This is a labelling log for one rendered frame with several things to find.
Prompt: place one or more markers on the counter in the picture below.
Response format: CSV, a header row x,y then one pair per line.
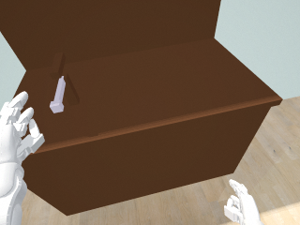
x,y
152,100

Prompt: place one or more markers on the left robot forearm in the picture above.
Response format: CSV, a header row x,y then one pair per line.
x,y
12,192

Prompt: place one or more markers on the tap lever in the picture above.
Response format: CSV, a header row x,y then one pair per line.
x,y
56,105

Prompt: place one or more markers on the left robot hand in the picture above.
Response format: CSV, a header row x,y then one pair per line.
x,y
13,125

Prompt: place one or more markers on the right robot hand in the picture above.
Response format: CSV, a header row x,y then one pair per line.
x,y
245,206

